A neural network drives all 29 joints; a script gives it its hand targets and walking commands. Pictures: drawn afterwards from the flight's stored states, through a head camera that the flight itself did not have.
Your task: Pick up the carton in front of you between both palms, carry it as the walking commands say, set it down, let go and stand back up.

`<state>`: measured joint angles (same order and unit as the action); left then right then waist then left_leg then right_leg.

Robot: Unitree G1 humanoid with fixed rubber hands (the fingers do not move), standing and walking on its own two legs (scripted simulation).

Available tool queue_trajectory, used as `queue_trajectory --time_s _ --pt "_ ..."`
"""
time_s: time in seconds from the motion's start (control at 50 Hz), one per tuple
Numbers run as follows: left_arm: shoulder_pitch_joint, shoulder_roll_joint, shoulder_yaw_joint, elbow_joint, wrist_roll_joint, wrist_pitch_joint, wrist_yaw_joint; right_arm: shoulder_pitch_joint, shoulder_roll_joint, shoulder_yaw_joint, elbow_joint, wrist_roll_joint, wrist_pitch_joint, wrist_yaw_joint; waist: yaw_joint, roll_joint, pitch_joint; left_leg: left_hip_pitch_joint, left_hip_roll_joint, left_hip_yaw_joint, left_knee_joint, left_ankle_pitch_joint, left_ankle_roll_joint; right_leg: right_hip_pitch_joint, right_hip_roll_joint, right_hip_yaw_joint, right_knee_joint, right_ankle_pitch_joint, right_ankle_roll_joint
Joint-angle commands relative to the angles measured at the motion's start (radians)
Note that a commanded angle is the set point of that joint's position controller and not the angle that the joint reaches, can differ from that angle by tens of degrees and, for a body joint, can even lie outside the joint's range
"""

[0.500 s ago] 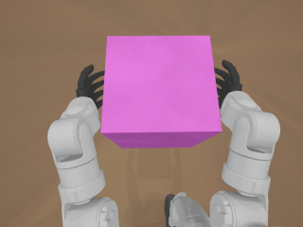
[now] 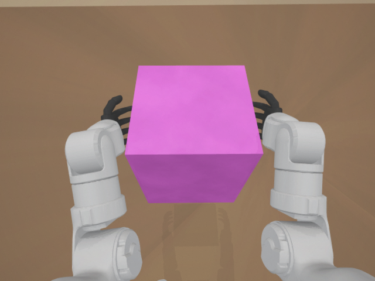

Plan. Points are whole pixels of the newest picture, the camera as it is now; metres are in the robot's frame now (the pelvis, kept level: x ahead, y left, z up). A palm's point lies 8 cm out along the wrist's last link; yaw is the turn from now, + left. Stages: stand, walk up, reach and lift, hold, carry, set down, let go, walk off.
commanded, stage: carry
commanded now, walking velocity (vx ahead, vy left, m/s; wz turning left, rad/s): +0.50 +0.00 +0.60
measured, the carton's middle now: (191, 141) +0.39 -0.05 +0.09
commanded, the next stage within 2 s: none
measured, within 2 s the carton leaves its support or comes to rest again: neither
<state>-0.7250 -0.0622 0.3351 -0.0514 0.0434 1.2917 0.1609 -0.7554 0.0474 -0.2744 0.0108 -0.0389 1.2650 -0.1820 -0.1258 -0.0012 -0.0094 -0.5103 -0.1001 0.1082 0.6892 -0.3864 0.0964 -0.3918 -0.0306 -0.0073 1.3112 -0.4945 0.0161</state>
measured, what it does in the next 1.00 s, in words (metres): climbs: right foot 0.03 m higher, then left foot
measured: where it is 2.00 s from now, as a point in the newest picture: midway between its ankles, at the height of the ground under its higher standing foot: (164, 114)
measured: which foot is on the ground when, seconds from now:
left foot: down 0.00-0.26, up 0.28-0.56, down 0.58-1.00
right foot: up 0.00-0.22, down 0.24-0.60, up 0.62-1.00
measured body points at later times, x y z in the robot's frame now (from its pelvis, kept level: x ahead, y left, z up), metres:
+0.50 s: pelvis +0.30 -0.01 +0.07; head +0.35 +0.00 +0.51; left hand +0.60 +0.27 +0.20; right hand +0.72 -0.01 +0.21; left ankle +0.32 +0.10 -0.61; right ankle +0.27 -0.13 -0.67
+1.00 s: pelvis +0.61 +0.08 +0.07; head +0.64 +0.10 +0.52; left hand +1.00 +0.20 +0.23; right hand +0.98 -0.10 +0.23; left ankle +0.44 +0.13 -0.64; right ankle +0.76 +0.03 -0.60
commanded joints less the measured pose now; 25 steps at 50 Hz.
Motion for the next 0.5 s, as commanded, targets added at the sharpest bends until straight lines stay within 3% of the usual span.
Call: queue_trajectory --time_s 0.0,0.04,0.1,0.18,0.2,0.22,0.24,0.26,0.28,0.3,0.32,0.34,0.38,0.44,0.48 --pt "-0.633 -0.77 -0.509 0.012 -0.146 -0.032 -0.08 -0.843 1.008 0.693 -0.116 0.472 -0.012 0.165 0.03 -0.043 -0.468 0.64 0.298 -0.596 -0.23 0.486 0.221 -0.425 0.008 0.058 0.124 0.022 -0.019" --pt "-0.634 -0.786 -0.515 0.001 -0.123 -0.056 -0.076 -0.901 1.048 0.715 -0.152 0.516 -0.034 0.171 0.048 0.01 -0.495 0.612 0.289 -0.538 -0.259 0.407 0.194 -0.385 -0.01 0.04 0.009 0.011 -0.022" --pt "-0.609 -0.764 -0.527 -0.027 -0.109 -0.074 -0.064 -0.865 1.021 0.701 -0.167 0.509 -0.043 0.161 0.038 0.035 -0.485 0.569 0.281 -0.476 -0.263 0.417 0.21 -0.355 -0.003 -0.002 -0.218 -0.039 -0.008" --pt "-0.61 -0.733 -0.571 -0.06 -0.133 -0.06 -0.058 -0.758 0.946 0.662 -0.124 0.443 -0.026 0.147 0.051 0.135 -0.471 0.443 0.234 -0.37 -0.247 0.392 0.149 -0.138 0.057 -0.086 -0.546 0.071 0.008" --pt "-0.614 -0.736 -0.584 -0.059 -0.147 -0.054 -0.061 -0.733 0.928 0.652 -0.102 0.424 -0.02 0.145 0.085 0.135 -0.49 0.369 0.215 -0.319 -0.185 0.481 0.123 0.026 0.086 -0.129 -0.626 0.092 0.003" --pt "-0.623 -0.739 -0.593 -0.053 -0.162 -0.048 -0.064 -0.695 0.913 0.642 -0.074 0.408 -0.012 0.144 0.147 0.091 -0.537 0.248 0.19 -0.249 -0.048 0.576 0.081 0.303 0.114 -0.169 -0.74 0.175 -0.01" --pt "-0.584 -0.738 -0.593 -0.026 -0.173 -0.045 -0.068 -0.689 0.901 0.625 -0.052 0.396 -0.005 0.143 0.222 0.007 -0.593 0.042 0.134 -0.192 0.124 0.525 0.032 0.61 0.019 -0.028 -0.76 0.132 -0.065" --pt "-0.576 -0.719 -0.595 -0.013 -0.171 -0.053 -0.069 -0.674 0.906 0.601 -0.048 0.378 0.005 0.147 0.227 -0.382 -0.693 -0.208 0.005 -0.116 0.448 0.027 -0.04 0.778 -0.376 0.607 -0.909 0.088 -0.235" --pt "-0.589 -0.767 -0.618 -0.015 -0.192 -0.051 -0.074 -0.706 0.904 0.601 -0.055 0.359 0.01 0.148 0.213 -0.352 -0.672 -0.258 0.034 -0.159 0.581 -0.187 -0.03 0.738 -0.382 0.729 -0.971 0.147 -0.281" --pt "-0.646 -0.83 -0.653 -0.058 -0.237 -0.048 -0.086 -0.689 0.908 0.582 -0.036 0.332 0.007 0.146 0.217 -0.166 -0.55 -0.322 0.07 -0.155 0.678 -0.138 -0.027 0.684 -0.363 0.606 -0.907 0.267 -0.282" --pt "-0.705 -0.889 -0.689 -0.103 -0.287 -0.053 -0.1 -0.666 0.909 0.56 -0.045 0.307 -0.001 0.144 0.23 -0.042 -0.49 -0.352 0.081 -0.144 0.693 -0.109 -0.025 0.646 -0.341 0.526 -0.876 0.461 -0.277" --pt "-0.765 -0.928 -0.722 -0.138 -0.332 -0.059 -0.111 -0.633 0.917 0.538 -0.025 0.27 -0.005 0.139 0.228 -0.029 -0.464 -0.38 0.095 -0.157 0.656 -0.079 -0.024 0.643 -0.312 0.452 -0.863 0.537 -0.247" --pt "-0.83 -0.966 -0.774 -0.177 -0.404 -0.073 -0.125 -0.587 0.89 0.512 -0.018 0.198 -0.017 0.12 0.225 -0.107 -0.453 -0.387 0.091 -0.145 0.55 -0.06 -0.034 0.674 -0.256 0.351 -0.88 0.518 -0.202" --pt "-0.889 -0.955 -0.801 -0.19 -0.486 -0.081 -0.145 -0.541 0.809 0.467 -0.032 0.111 -0.038 0.082 0.223 -0.132 -0.445 -0.297 0.089 -0.08 0.267 -0.108 -0.056 0.636 -0.231 0.267 -0.906 0.597 -0.22" --pt "-0.889 -0.931 -0.799 -0.166 -0.52 -0.079 -0.15 -0.529 0.745 0.44 -0.04 0.076 -0.045 0.061 0.216 -0.152 -0.431 -0.112 0.069 -0.031 0.051 -0.044 -0.067 0.514 -0.192 0.176 -0.91 0.599 -0.197"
